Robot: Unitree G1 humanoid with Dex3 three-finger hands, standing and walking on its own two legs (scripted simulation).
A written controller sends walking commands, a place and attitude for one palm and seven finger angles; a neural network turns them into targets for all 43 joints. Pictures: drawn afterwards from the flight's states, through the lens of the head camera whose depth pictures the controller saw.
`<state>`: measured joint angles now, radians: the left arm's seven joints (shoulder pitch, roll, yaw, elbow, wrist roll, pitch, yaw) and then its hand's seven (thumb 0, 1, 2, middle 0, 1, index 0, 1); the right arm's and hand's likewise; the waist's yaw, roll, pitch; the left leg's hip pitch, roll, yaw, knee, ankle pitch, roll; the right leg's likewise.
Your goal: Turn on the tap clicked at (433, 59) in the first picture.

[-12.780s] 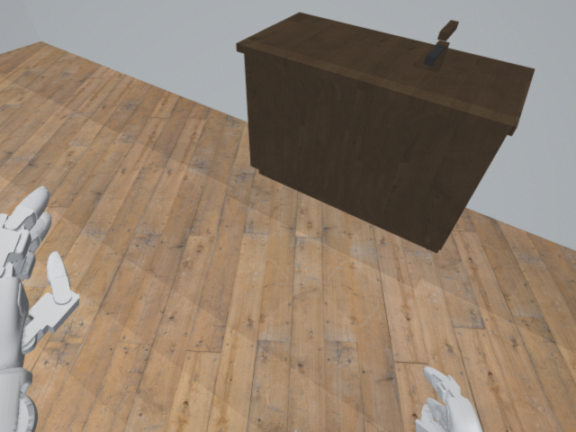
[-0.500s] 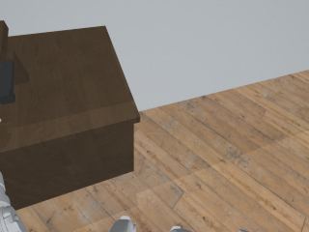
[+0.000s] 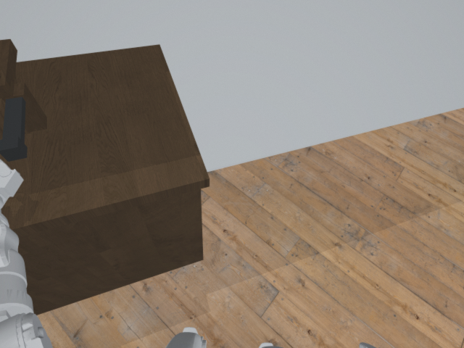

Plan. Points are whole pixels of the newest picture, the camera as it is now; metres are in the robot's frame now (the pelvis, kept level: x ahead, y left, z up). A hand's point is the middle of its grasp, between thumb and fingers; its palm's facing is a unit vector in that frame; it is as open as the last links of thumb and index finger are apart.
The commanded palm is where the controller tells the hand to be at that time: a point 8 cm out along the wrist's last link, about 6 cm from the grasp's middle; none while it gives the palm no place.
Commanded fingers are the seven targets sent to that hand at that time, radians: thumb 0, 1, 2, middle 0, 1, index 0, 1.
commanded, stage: push the lever round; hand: left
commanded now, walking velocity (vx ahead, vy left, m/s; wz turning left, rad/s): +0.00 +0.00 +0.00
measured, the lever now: (13, 149) +0.41 +0.38 +0.08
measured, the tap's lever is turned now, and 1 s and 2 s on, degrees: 1 18 31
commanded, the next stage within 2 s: none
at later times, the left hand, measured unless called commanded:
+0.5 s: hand (30, 173) +0.38 +0.34 +0.06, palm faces +0.62 -0.78 -0.05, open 7.5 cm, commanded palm +0.34 +0.36 +0.07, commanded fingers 0.00 0.90 0.90 -0.15 -0.15 -0.15 -0.15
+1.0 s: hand (56, 165) +0.40 +0.31 +0.06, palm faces +0.71 -0.70 -0.05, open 7.5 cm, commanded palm +0.36 +0.32 +0.07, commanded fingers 0.00 0.90 0.90 -0.15 -0.15 -0.15 -0.15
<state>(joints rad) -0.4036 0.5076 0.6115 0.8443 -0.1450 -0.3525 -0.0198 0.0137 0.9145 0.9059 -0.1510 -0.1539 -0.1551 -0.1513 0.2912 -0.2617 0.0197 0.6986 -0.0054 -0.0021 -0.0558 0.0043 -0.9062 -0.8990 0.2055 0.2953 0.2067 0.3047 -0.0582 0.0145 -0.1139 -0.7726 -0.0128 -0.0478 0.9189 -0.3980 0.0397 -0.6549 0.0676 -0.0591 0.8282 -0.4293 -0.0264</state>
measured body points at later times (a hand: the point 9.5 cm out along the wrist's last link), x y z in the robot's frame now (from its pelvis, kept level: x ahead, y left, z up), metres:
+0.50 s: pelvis +0.00 -0.01 +0.00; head +0.07 +0.01 +0.44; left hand +0.34 +0.38 +0.07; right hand +0.08 -0.28 -0.11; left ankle +0.02 +0.09 -0.69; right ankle -0.02 -0.11 -0.69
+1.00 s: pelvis +0.00 -0.01 +0.00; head +0.07 +0.01 +0.44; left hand +0.36 +0.35 +0.06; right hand +0.08 -0.27 -0.12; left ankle +0.02 +0.09 -0.69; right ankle -0.02 -0.11 -0.69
